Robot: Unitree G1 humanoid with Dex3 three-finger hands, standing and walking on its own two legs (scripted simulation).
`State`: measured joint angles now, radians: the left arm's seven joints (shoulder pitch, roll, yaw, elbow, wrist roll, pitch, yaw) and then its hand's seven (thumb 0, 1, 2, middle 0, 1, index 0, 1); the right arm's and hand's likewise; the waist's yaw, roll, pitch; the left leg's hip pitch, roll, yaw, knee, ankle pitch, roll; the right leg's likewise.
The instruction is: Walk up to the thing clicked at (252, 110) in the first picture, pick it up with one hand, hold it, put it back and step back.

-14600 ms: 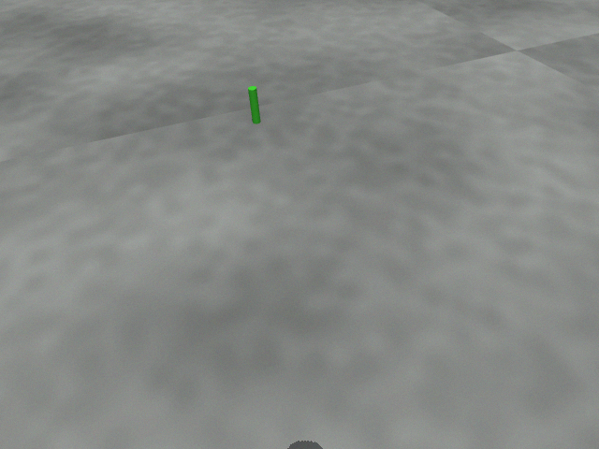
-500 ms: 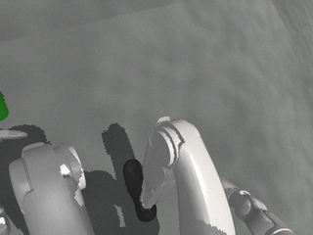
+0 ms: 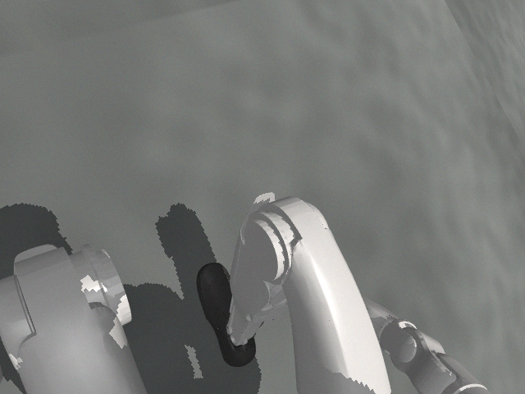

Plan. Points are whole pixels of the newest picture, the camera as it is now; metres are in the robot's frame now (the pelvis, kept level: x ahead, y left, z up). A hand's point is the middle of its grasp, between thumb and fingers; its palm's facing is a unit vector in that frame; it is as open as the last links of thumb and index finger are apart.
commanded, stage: close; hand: left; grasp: from the side
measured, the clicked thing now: out of the picture +0.45 +0.28 -0.17
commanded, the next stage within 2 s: settle in 0.02 s
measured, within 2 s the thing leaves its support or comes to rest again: leaves its support in 0.42 s
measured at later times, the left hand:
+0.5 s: hand out of the picture +0.43 +0.29 -0.14, palm faces +0.29 -0.96 -0.03, open 7.0 cm
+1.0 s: hand out of the picture +0.41 +0.31 -0.02, palm faces +0.28 -0.96 -0.07, open 6.9 cm
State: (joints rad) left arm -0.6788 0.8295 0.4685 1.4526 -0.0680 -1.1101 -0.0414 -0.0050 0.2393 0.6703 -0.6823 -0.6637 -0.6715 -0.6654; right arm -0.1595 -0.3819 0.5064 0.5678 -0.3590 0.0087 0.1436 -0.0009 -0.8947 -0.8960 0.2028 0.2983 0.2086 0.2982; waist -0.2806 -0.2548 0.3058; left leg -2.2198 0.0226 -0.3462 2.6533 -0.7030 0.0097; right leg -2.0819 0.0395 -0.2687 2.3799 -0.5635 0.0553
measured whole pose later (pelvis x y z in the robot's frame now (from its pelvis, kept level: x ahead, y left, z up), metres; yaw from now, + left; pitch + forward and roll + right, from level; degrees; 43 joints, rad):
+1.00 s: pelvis +0.01 -0.01 +0.04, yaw +6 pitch +25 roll -11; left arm -0.58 0.56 0.37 0.91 -0.12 -0.69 -0.15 0.04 -0.04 1.12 -0.92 -1.09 -0.92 -1.07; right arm 0.03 -0.32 0.20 0.62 -0.15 0.05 0.12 0.00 -0.89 -0.89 0.20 0.30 0.21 0.30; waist -0.15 -0.06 0.01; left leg -2.25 0.01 -0.19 2.47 -0.68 0.01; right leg -2.15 -0.02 -0.15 2.32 -0.62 0.02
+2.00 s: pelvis +0.03 -0.02 +0.10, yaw +11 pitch +33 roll -5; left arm -0.66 0.42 0.39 0.92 -0.10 -0.58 -0.21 0.04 -0.05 1.13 -0.92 -1.09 -0.93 -1.07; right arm 0.12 -0.28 0.06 0.67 -0.07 0.02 0.05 0.00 -0.90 -0.90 0.20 0.30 0.21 0.30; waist -0.14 0.00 -0.13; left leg -2.13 0.02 -0.08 2.25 -0.69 0.00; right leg -2.10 -0.03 -0.07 2.18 -0.66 0.00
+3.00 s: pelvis +0.05 -0.01 +0.26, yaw +14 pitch +29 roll -3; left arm -0.27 0.28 0.22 0.37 -0.18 -0.31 -0.13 0.04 -0.05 1.13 -0.92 -1.10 -0.93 -1.07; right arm 0.14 -0.25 0.00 0.60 0.04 -0.01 -0.03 0.01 -0.90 -0.89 0.20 0.30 0.21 0.30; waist -0.05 0.03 -0.19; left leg -1.58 0.03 -0.04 1.73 -0.65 0.00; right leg -1.56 -0.02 -0.05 1.68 -0.62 0.00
